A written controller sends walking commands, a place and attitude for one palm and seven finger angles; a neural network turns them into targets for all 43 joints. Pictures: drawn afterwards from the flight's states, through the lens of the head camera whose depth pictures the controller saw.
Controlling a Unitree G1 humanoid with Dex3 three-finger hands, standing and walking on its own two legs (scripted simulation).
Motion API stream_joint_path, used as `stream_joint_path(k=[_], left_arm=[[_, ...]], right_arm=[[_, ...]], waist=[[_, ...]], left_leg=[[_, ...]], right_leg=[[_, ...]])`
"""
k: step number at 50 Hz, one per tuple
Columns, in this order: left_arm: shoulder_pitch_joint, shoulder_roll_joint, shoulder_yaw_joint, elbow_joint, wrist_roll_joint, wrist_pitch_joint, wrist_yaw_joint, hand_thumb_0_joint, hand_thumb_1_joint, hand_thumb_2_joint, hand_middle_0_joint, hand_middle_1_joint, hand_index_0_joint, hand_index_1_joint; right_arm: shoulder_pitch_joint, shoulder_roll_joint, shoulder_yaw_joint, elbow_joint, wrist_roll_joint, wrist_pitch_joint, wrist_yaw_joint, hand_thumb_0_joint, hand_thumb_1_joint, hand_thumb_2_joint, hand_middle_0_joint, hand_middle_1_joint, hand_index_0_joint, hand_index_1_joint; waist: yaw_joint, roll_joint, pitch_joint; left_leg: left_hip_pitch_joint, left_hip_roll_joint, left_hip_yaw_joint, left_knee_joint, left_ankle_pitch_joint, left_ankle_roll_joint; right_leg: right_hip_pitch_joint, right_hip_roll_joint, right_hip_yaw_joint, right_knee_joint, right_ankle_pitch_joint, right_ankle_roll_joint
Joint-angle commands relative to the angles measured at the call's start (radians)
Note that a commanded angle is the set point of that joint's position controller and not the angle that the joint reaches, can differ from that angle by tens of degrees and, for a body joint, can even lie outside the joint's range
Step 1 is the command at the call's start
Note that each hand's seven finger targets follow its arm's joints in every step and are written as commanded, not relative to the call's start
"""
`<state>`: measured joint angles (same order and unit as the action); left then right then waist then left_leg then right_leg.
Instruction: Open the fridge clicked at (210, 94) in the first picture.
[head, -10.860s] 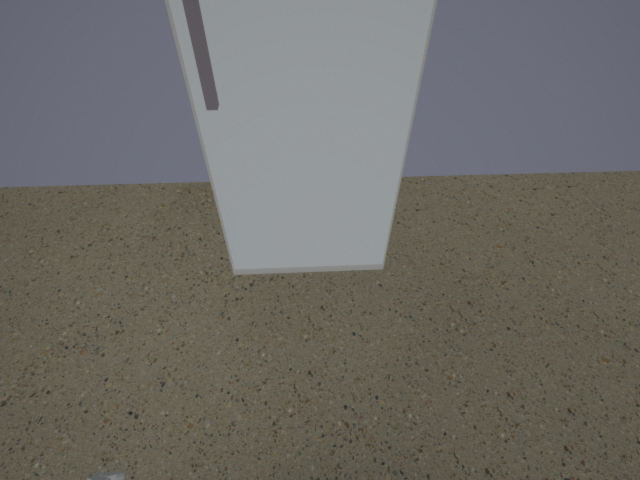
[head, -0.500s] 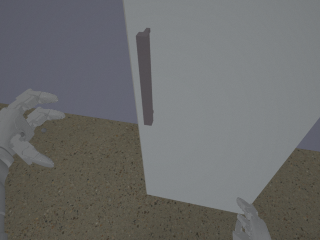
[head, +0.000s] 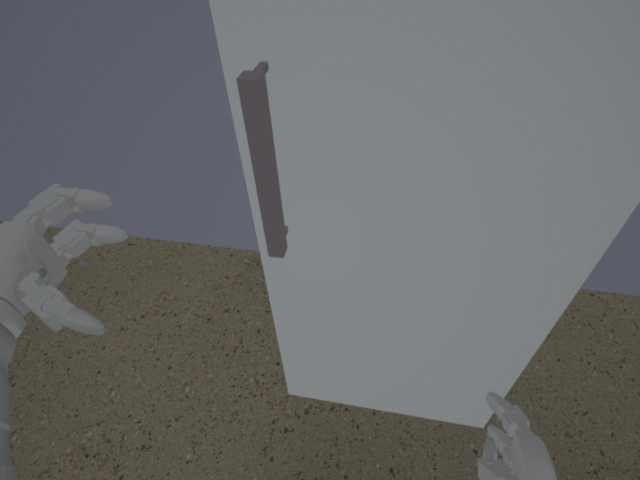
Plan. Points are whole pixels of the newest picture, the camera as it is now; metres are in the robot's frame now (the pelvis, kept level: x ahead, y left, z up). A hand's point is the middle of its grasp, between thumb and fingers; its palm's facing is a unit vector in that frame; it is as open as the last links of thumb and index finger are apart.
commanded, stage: move the hooked fingers beside the handle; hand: left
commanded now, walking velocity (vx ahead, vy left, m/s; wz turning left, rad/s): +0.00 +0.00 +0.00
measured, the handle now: (271, 171) +0.49 +0.12 +0.16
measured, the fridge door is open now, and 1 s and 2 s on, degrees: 0 0 0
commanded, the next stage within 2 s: none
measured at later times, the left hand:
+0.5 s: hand (128, 238) +0.32 +0.25 +0.18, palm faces -0.04 -1.00 -0.07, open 14.0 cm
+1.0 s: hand (164, 218) +0.36 +0.23 +0.17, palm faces -0.04 -1.00 -0.04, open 14.0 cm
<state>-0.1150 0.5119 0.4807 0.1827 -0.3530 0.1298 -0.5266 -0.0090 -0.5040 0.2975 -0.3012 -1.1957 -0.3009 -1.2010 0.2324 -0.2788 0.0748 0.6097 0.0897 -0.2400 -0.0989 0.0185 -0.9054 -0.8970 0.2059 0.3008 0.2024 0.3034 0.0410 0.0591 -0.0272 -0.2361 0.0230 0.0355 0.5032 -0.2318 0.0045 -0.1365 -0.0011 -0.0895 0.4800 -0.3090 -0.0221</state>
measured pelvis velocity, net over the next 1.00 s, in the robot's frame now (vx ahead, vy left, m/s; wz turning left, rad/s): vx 0.01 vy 0.01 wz -0.01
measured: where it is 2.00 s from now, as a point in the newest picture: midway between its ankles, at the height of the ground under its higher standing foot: outside the picture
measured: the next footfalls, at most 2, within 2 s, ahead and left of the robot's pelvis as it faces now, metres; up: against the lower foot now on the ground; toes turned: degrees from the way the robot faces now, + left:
none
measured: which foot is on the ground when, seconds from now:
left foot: down 0.00-1.00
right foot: down 0.00-1.00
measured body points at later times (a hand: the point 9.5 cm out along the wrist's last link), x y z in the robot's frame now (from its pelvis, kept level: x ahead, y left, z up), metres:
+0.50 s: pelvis +0.00 +0.00 +0.00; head -0.01 -0.02 +0.45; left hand +0.31 +0.31 +0.18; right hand +0.18 -0.23 -0.07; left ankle +0.03 +0.12 -0.74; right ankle -0.03 -0.10 -0.74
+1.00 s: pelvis +0.01 +0.01 +0.00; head -0.01 -0.01 +0.45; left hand +0.36 +0.28 +0.18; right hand +0.17 -0.23 -0.08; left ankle +0.03 +0.12 -0.74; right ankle -0.03 -0.10 -0.74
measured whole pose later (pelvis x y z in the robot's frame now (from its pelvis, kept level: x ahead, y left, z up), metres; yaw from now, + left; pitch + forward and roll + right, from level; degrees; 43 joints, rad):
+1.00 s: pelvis +0.01 +0.01 +0.00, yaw -1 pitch -1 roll +0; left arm -0.38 0.42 0.33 0.38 -0.27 0.13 -0.37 -0.01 -0.50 0.30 -0.30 -1.20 -0.30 -1.20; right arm 0.24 -0.27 0.07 0.63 0.09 -0.16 -0.11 0.02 -0.91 -0.90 0.21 0.30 0.20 0.30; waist 0.00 0.04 -0.03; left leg -0.25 0.01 0.05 0.50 -0.24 0.01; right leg -0.16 -0.01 -0.07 0.48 -0.31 -0.01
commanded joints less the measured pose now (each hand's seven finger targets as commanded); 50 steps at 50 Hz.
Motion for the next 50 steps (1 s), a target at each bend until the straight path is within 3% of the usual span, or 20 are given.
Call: stream_joint_path(k=[1,3,11,12,15,16,19,21,24,27,29,30,32,34,37,40,43,46,48,50], left_arm=[[-0.289,0.291,0.102,-0.21,-0.029,-0.064,-0.012,0.0,-0.5,0.3,-0.3,-1.2,-0.3,-1.2],[-0.271,0.303,0.119,-0.193,-0.033,-0.068,-0.011,0.0,-0.5,0.3,-0.3,-1.2,-0.3,-1.2],[-0.423,0.249,0.024,-0.143,-0.007,-0.074,0.007,0.0,-0.5,0.3,-0.3,-1.2,-0.3,-1.2],[-0.435,0.259,0.024,-0.148,-0.006,-0.078,0.014,0.0,-0.5,0.3,-0.3,-1.2,-0.3,-1.2],[-0.489,0.245,0.008,-0.154,0.008,-0.088,0.031,0.0,-0.5,0.3,-0.3,-1.2,-0.3,-1.2],[-0.472,0.262,0.03,-0.157,0.011,-0.093,0.038,0.0,-0.5,0.3,-0.3,-1.2,-0.3,-1.2],[-0.417,0.265,0.05,-0.091,0.011,-0.08,0.047,0.0,-0.5,0.3,-0.3,-1.2,-0.3,-1.2],[-0.467,0.241,0.018,-0.084,0.018,-0.073,0.053,0.0,-0.5,0.3,-0.3,-1.2,-0.3,-1.2],[-0.476,0.218,0.0,-0.119,0.024,-0.067,0.07,0.0,-0.5,0.3,-0.3,-1.2,-0.3,-1.2],[-0.474,0.225,0.003,-0.094,0.026,-0.067,0.082,0.0,-0.5,0.3,-0.3,-1.2,-0.3,-1.2],[-0.475,0.228,0.014,-0.096,0.029,-0.066,0.088,0.0,-0.5,0.3,-0.3,-1.2,-0.3,-1.2],[-0.516,0.192,-0.027,-0.099,0.031,-0.066,0.09,0.0,-0.5,0.3,-0.3,-1.2,-0.3,-1.2],[-0.541,0.189,-0.045,-0.117,0.04,-0.07,0.103,0.0,-0.5,0.3,-0.3,-1.2,-0.3,-1.2],[-0.567,0.176,-0.055,-0.109,0.045,-0.067,0.114,0.0,-0.5,0.3,-0.3,-1.2,-0.3,-1.2],[-0.569,0.186,-0.046,-0.093,0.052,-0.069,0.133,0.0,-0.5,0.3,-0.3,-1.2,-0.3,-1.2],[-0.58,0.174,-0.044,-0.08,0.054,-0.067,0.143,0.0,-0.5,0.3,-0.3,-1.2,-0.3,-1.2],[-0.585,0.175,-0.048,-0.031,0.056,-0.06,0.147,0.0,-0.5,0.3,-0.3,-1.2,-0.3,-1.2],[-0.636,0.158,-0.075,-0.024,0.066,-0.061,0.151,0.0,-0.5,0.3,-0.3,-1.2,-0.3,-1.2],[-0.669,0.161,-0.078,-0.016,0.067,-0.067,0.154,0.0,-0.5,0.3,-0.3,-1.2,-0.3,-1.2],[-0.718,0.143,-0.103,-0.028,0.07,-0.079,0.156,0.0,-0.5,0.3,-0.3,-1.2,-0.3,-1.2]], right_arm=[[-0.136,-0.113,-0.051,-0.169,0.003,-0.056,-0.006,0.0,-0.9,-0.9,0.2,0.3,0.2,0.3],[-0.134,-0.115,-0.052,-0.166,0.001,-0.052,-0.004,0.0,-0.9,-0.9,0.2,0.3,0.2,0.3],[-0.128,-0.112,-0.049,-0.152,0.006,-0.045,-0.019,0.0,-0.9,-0.9,0.2,0.3,0.2,0.3],[-0.125,-0.113,-0.05,-0.149,0.005,-0.043,-0.02,0.0,-0.9,-0.9,0.2,0.3,0.2,0.3],[-0.129,-0.107,-0.047,-0.151,0.003,-0.046,-0.023,0.0,-0.9,-0.9,0.2,0.3,0.2,0.3],[-0.124,-0.109,-0.05,-0.153,0.0,-0.046,-0.023,0.0,-0.9,-0.9,0.2,0.3,0.2,0.3],[-0.122,-0.112,-0.05,-0.148,-0.001,-0.036,-0.015,0.0,-0.9,-0.9,0.2,0.3,0.2,0.3],[-0.129,-0.11,-0.048,-0.15,0.003,-0.031,-0.013,0.0,-0.9,-0.9,0.2,0.3,0.2,0.3],[-0.13,-0.104,-0.049,-0.164,0.002,-0.028,-0.008,0.0,-0.9,-0.9,0.2,0.3,0.2,0.3],[-0.115,-0.111,-0.052,-0.157,-0.001,-0.019,-0.008,0.0,-0.9,-0.9,0.2,0.3,0.2,0.3],[-0.118,-0.111,-0.054,-0.158,0.001,-0.016,-0.008,0.0,-0.9,-0.9,0.2,0.3,0.2,0.3],[-0.122,-0.108,-0.052,-0.156,0.002,-0.015,-0.01,0.0,-0.9,-0.9,0.2,0.3,0.2,0.3],[-0.113,-0.109,-0.053,-0.15,0.0,-0.013,-0.011,0.0,-0.9,-0.9,0.2,0.3,0.2,0.3],[-0.111,-0.109,-0.055,-0.146,0.001,-0.01,-0.014,0.0,-0.9,-0.9,0.2,0.3,0.2,0.3],[-0.103,-0.113,-0.057,-0.137,-0.003,-0.004,-0.014,0.0,-0.9,-0.9,0.2,0.3,0.2,0.3],[-0.106,-0.109,-0.058,-0.137,-0.005,0.002,-0.013,0.0,-0.9,-0.9,0.2,0.3,0.2,0.3],[-0.101,-0.113,-0.059,-0.131,-0.003,0.015,-0.011,0.0,-0.9,-0.9,0.2,0.3,0.2,0.3],[-0.102,-0.111,-0.059,-0.135,-0.002,0.024,-0.015,0.0,-0.9,-0.9,0.2,0.3,0.2,0.3],[-0.093,-0.112,-0.061,-0.131,-0.002,0.029,-0.014,0.0,-0.9,-0.9,0.2,0.3,0.2,0.3],[-0.093,-0.11,-0.061,-0.131,-0.002,0.03,-0.017,0.0,-0.9,-0.9,0.2,0.3,0.2,0.3]], waist=[[-0.005,0.026,-0.179],[-0.001,-0.027,-0.177],[-0.032,0.017,-0.13],[-0.029,-0.008,-0.137],[-0.028,0.053,-0.176],[-0.02,0.027,-0.207],[-0.009,-0.015,-0.196],[-0.018,0.02,-0.167],[-0.011,0.04,-0.201],[-0.014,-0.031,-0.193],[-0.013,-0.011,-0.205],[-0.025,0.009,-0.193],[-0.027,-0.004,-0.196],[-0.031,0.039,-0.207],[-0.026,-0.013,-0.214],[-0.027,-0.003,-0.242],[-0.031,-0.046,-0.209],[-0.039,0.014,-0.209],[-0.044,-0.015,-0.219],[-0.053,0.005,-0.231]], left_leg=[[0.171,-0.03,-0.046,-0.023,0.181,0.042],[0.154,-0.028,-0.046,-0.018,0.19,0.043],[0.16,-0.027,-0.052,-0.032,0.119,0.041],[0.158,-0.022,-0.054,-0.029,0.129,0.043],[0.184,-0.028,-0.06,-0.037,0.138,0.041],[0.196,-0.024,-0.064,-0.04,0.159,0.041],[0.161,-0.024,-0.052,-0.037,0.173,0.042],[0.155,-0.023,-0.054,-0.044,0.158,0.037],[0.176,-0.023,-0.051,-0.043,0.182,0.039],[0.166,-0.015,-0.053,-0.041,0.195,0.041],[0.17,-0.017,-0.049,-0.041,0.198,0.041],[0.174,-0.019,-0.046,-0.042,0.179,0.04],[0.185,-0.011,-0.053,-0.042,0.19,0.04],[0.194,-0.014,-0.056,-0.048,0.186,0.037],[0.196,-0.011,-0.057,-0.045,0.205,0.04],[0.204,-0.014,-0.054,-0.042,0.236,0.038],[0.177,-0.013,-0.046,-0.044,0.218,0.041],[0.185,-0.014,-0.047,-0.044,0.21,0.038],[0.19,-0.012,-0.047,-0.04,0.223,0.04],[0.207,-0.014,-0.049,-0.038,0.22,0.039]], right_leg=[[-0.09,-0.004,0.055,-0.075,0.311,0.024],[-0.08,-0.006,0.06,-0.073,0.337,0.029],[-0.145,-0.001,0.052,-0.087,0.224,0.021],[-0.133,-0.004,0.058,-0.089,0.23,0.02],[-0.122,-0.003,0.048,-0.079,0.235,0.011],[-0.104,-0.001,0.041,-0.072,0.25,0.009],[-0.089,-0.006,0.046,-0.071,0.288,0.013],[-0.11,-0.006,0.04,-0.071,0.263,0.011],[-0.096,-0.005,0.042,-0.065,0.281,0.006],[-0.09,-0.004,0.039,-0.068,0.29,0.007],[-0.092,-0.003,0.04,-0.064,0.298,0.008],[-0.111,-0.003,0.042,-0.067,0.28,0.009],[-0.109,-0.002,0.039,-0.067,0.275,0.005],[-0.115,-0.001,0.038,-0.066,0.267,0.003],[-0.099,-0.003,0.039,-0.068,0.283,0.001],[-0.085,-0.003,0.038,-0.058,0.323,0.002],[-0.092,-0.003,0.043,-0.066,0.326,0.006],[-0.105,-0.005,0.043,-0.062,0.305,0.002],[-0.099,-0.003,0.044,-0.064,0.32,0.002],[-0.107,-0.002,0.045,-0.063,0.312,0.001]])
